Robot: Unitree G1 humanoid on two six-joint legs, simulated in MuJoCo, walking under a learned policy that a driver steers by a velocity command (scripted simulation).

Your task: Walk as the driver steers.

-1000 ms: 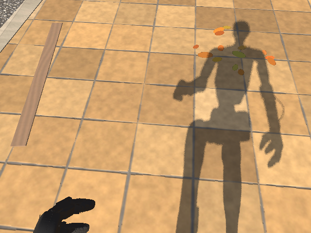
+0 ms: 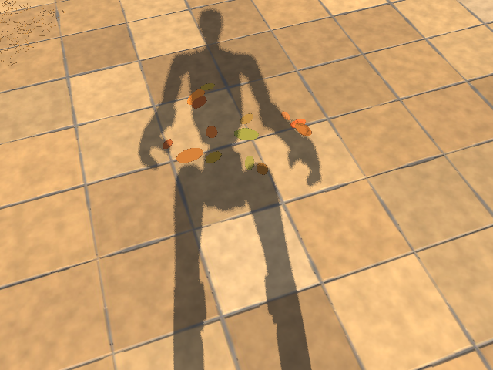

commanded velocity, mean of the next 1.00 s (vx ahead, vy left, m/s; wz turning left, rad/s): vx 0.61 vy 0.00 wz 0.37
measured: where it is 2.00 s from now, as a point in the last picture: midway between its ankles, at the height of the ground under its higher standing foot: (107, 151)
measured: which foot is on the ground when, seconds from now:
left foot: down 0.00-0.00, up 0.02-0.62, down 0.64-1.00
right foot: down 0.00-0.66, up 0.68-1.00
